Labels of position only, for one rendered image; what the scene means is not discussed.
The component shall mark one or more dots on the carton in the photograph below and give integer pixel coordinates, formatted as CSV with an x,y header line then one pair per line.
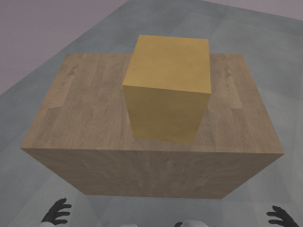
x,y
167,87

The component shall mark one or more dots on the robot right hand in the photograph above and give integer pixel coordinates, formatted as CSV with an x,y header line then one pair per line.
x,y
286,221

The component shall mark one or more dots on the pedestal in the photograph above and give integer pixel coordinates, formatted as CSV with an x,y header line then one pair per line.
x,y
82,132

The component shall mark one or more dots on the robot left hand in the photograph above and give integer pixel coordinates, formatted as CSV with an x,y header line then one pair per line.
x,y
53,212

